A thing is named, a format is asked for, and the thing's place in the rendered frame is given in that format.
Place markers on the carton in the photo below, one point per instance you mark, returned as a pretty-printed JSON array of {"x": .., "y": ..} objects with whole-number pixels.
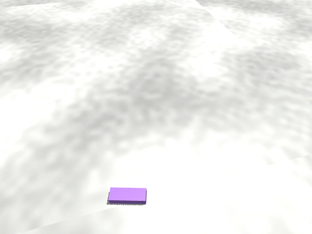
[{"x": 127, "y": 195}]

